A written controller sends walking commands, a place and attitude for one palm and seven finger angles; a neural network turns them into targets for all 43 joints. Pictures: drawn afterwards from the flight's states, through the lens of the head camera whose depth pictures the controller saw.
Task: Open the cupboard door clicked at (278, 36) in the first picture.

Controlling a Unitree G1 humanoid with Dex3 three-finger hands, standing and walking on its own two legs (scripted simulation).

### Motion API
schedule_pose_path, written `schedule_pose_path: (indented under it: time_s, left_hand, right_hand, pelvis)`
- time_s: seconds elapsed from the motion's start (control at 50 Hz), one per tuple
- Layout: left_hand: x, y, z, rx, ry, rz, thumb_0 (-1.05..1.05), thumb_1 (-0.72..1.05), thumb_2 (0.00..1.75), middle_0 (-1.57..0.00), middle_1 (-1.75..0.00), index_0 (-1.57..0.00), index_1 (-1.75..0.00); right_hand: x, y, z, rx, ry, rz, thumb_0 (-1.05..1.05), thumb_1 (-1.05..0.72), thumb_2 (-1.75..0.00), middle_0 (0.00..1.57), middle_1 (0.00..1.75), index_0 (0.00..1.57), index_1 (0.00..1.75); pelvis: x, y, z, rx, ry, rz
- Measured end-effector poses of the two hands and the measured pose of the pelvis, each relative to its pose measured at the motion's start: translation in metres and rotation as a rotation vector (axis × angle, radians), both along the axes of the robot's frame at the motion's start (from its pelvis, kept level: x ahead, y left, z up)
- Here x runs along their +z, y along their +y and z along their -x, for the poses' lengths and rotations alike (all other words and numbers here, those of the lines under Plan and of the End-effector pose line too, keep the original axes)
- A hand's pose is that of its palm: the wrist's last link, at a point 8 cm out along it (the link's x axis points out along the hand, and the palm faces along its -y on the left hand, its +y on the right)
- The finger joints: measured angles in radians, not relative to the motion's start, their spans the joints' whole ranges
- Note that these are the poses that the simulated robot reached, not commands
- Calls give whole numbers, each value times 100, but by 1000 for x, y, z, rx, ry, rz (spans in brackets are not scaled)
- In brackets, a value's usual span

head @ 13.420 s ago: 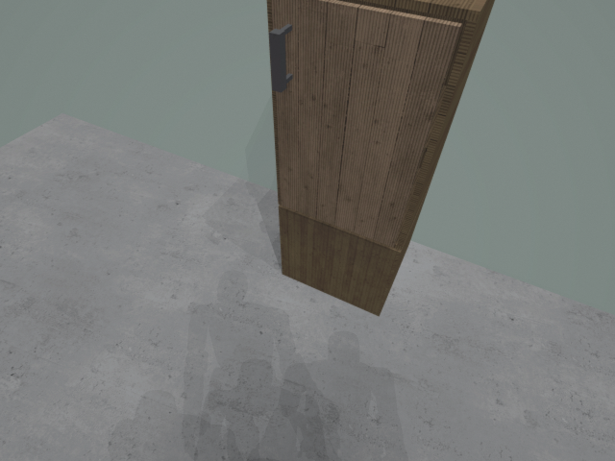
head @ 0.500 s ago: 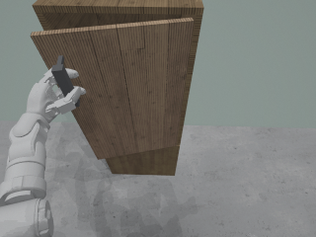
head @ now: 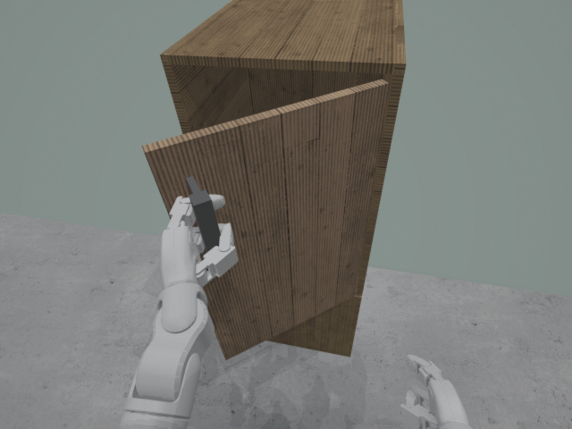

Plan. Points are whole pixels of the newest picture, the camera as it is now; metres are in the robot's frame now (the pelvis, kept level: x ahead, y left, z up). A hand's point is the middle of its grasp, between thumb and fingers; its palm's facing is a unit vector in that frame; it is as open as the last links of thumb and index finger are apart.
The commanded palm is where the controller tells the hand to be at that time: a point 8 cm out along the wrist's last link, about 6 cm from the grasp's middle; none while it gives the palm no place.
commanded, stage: pull the door open along its arc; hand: left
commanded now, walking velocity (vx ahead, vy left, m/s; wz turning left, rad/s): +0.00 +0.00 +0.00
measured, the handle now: (204, 220) +0.36 +0.15 +0.14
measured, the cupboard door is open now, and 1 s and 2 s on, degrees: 40 48 50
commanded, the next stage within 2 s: open thumb and fingers to let go in 0.12 s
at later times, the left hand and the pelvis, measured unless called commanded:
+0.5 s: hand (250, 269) +0.27 +0.07 +0.14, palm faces +0.25 -0.97 -0.01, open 7.9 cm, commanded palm +0.23 +0.12 +0.13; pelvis -0.02 -0.01 +0.00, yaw +1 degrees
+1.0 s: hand (250, 265) +0.28 +0.07 +0.14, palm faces +0.23 -0.97 -0.01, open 14.9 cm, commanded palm +0.24 +0.12 +0.13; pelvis -0.03 +0.01 +0.00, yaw +0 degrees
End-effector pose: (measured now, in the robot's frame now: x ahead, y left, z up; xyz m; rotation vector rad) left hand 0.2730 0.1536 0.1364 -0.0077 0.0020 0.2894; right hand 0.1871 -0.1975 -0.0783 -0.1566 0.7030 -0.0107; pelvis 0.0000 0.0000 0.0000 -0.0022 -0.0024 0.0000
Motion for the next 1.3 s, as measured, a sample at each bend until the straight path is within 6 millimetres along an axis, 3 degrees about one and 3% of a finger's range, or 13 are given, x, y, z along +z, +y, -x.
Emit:
schedule_pose_path:
  time_s: [0.22,0.4,0.52,0.72,0.88,0.98,1.16,1.3]
  left_hand:
    - [0,-42,42,-83,-7,10,3,67,73,-30,-132,-30,-132]
    - [3,-39,36,-38,-6,-29,3,56,75,-36,-132,-35,-132]
    - [4,-35,33,-37,0,-19,2,34,66,-37,-129,-36,-129]
    - [4,-34,30,-48,-4,-16,1,-23,42,-34,-122,-32,-122]
    - [4,-34,27,-45,-4,-16,0,-44,32,-29,-102,-27,-101]
    - [4,-35,25,-57,-6,-17,-1,-48,31,-26,-81,-25,-82]
    - [4,-30,27,-80,-7,-15,-1,-50,30,-38,-60,-36,-62]
    - [3,-13,28,-423,-36,-176,-1,-50,30,-29,-44,-23,-45]
  right_hand:
    - [2,-8,3,4,-6,3,1,-91,-90,20,30,20,30]
    - [0,-2,9,27,20,23,1,-91,-90,20,30,20,30]
    - [1,5,16,29,21,18,1,-91,-90,20,30,20,30]
    - [0,11,31,20,40,27,1,-91,-90,20,30,20,30]
    - [-2,15,39,16,59,29,1,-91,-90,20,30,20,30]
    - [-2,18,40,14,67,28,1,-91,-90,20,30,20,30]
    - [1,24,33,27,62,22,1,-91,-90,20,30,20,30]
    - [7,21,33,27,19,36,1,-91,-90,20,30,20,30]
  pelvis:
    - [0,-6,3,4,-46,0]
    - [1,-8,18,16,-64,-1]
    - [3,-5,24,15,-69,-2]
    - [3,3,32,11,-79,-2]
    - [3,10,35,9,-76,-5]
    - [3,12,35,6,-76,-4]
    - [3,15,33,6,-75,-1]
    - [2,15,31,13,-83,-10]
